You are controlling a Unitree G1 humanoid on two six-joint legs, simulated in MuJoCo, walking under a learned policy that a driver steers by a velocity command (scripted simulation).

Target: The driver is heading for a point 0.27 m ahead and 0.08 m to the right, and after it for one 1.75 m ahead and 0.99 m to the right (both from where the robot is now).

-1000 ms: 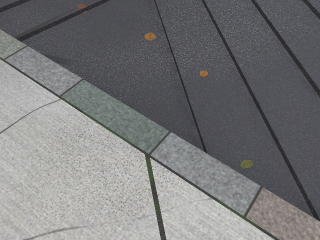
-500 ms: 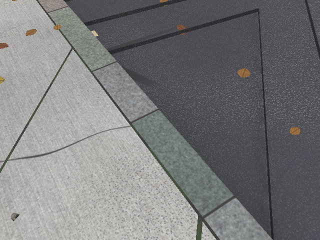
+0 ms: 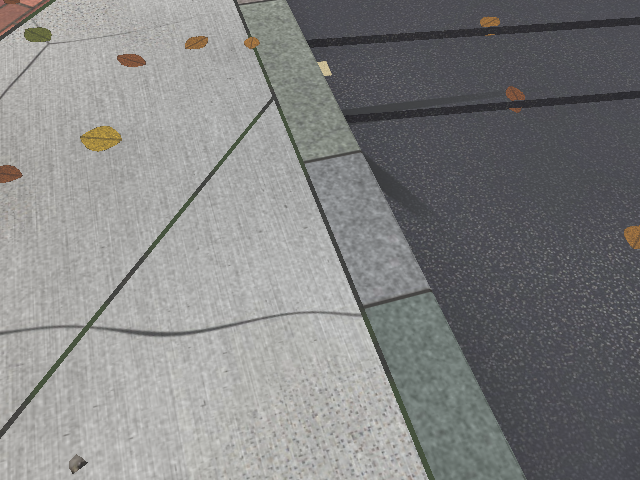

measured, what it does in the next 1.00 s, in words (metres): walks ahead, turning right: right foot, then left foot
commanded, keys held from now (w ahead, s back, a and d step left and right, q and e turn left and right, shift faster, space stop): w+q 0.06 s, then w+e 0.94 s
